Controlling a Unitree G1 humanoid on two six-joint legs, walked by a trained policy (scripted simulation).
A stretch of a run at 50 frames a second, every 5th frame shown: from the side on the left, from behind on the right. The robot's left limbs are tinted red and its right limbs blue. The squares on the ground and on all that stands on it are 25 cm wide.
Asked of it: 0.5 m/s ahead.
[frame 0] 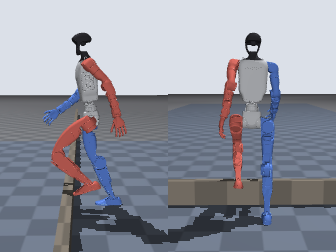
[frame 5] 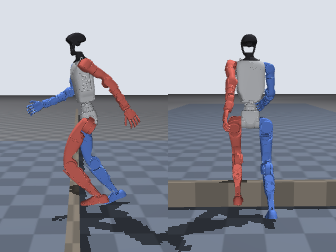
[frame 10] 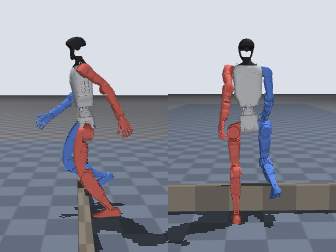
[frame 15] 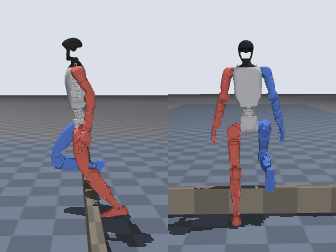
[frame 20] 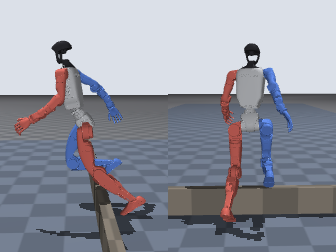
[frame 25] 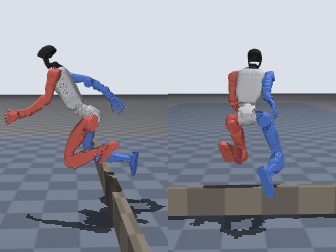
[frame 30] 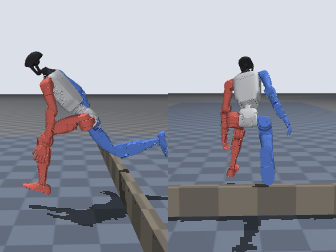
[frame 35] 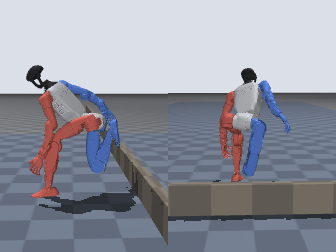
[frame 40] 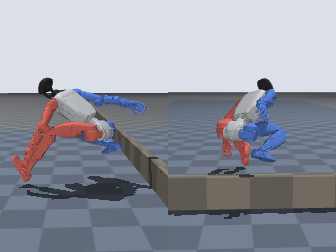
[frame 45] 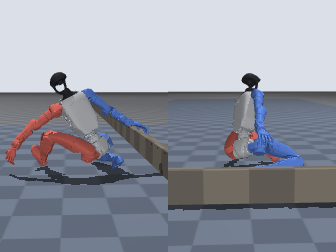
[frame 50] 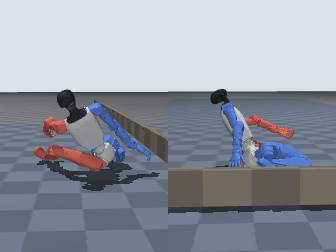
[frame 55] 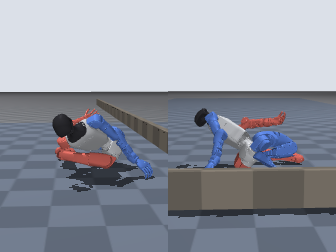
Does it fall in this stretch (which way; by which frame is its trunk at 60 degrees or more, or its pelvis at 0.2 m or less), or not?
yes: goes over forward and to its left; its pelvis at 0.2 m or less by frame 50
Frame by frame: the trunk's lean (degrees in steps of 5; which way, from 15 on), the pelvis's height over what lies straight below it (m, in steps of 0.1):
0: 5, 0.8
5: 10, 0.8
10: 5, 0.5
15: 5, 0.7
20: 10, 0.7
25: 30 forward, 0.7
30: 40 forward, 0.7
35: 45 forward, 0.5
40: 55 forward, 0.4
45: 30 forward, 0.3
50: 45 forward and to its left, 0.2
55: 70 forward and to its left, 0.2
